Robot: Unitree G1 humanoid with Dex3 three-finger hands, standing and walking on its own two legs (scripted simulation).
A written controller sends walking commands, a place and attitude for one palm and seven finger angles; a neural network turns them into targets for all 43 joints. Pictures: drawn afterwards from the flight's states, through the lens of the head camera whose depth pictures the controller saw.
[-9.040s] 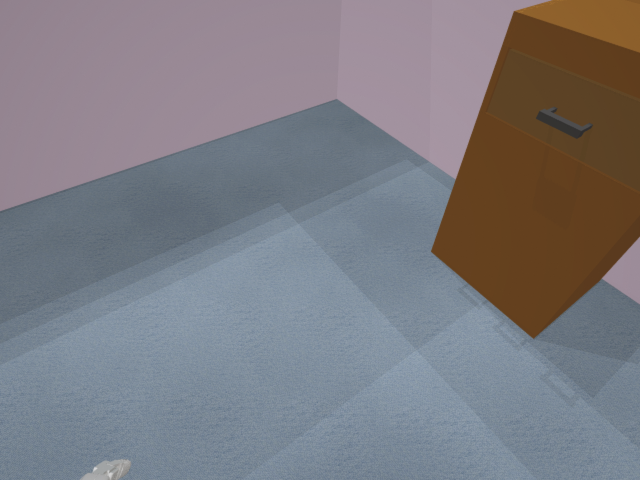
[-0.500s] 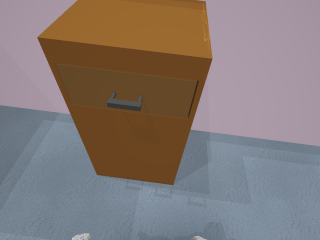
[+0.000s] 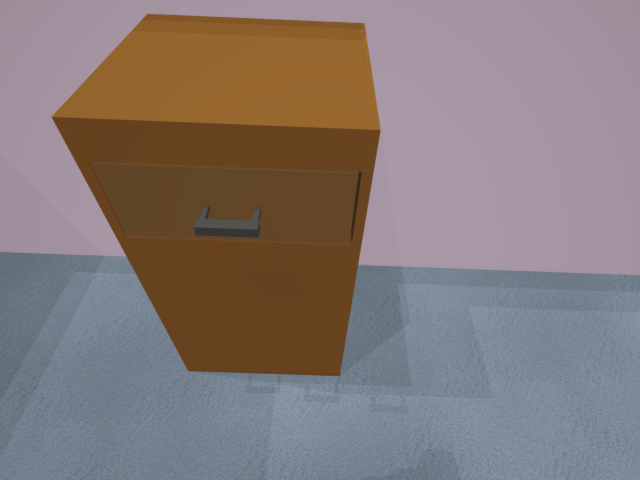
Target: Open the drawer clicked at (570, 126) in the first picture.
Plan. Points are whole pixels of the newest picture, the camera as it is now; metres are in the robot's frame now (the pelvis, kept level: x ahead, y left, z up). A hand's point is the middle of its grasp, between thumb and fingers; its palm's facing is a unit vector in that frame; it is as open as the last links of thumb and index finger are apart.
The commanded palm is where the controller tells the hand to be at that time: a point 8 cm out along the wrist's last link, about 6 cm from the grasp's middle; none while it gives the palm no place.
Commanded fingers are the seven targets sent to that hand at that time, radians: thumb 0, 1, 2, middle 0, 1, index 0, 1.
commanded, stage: come to a stop and stand still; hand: left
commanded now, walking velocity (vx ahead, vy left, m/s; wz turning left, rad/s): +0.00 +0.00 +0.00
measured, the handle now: (229, 219) +0.54 +0.18 -0.02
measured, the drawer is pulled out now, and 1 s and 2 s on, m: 0.00 0.00 0.00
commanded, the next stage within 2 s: look again from close up in 0.54 s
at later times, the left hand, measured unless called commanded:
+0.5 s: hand out of the picture -0.04 +0.08 -0.18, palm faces +0.08 -0.99 -0.12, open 7.3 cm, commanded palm none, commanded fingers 0.00 0.90 0.90 -0.20 -0.30 -0.20 -0.30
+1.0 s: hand out of the picture +0.01 +0.17 -0.19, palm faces +0.05 -0.98 -0.19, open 7.4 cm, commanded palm none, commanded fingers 0.00 0.90 0.90 -0.20 -0.30 -0.20 -0.30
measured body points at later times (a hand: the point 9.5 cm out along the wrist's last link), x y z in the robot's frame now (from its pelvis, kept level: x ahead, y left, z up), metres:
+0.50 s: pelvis +0.00 -0.05 +0.00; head +0.00 -0.05 +0.45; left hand -0.04 +0.14 -0.17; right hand -0.02 -0.25 -0.17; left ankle +0.02 +0.08 -0.74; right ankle +0.00 -0.14 -0.74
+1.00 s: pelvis +0.00 -0.01 -0.01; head -0.02 +0.00 +0.44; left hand +0.01 +0.22 -0.17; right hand +0.02 -0.24 -0.16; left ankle +0.02 +0.09 -0.74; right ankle +0.00 -0.14 -0.74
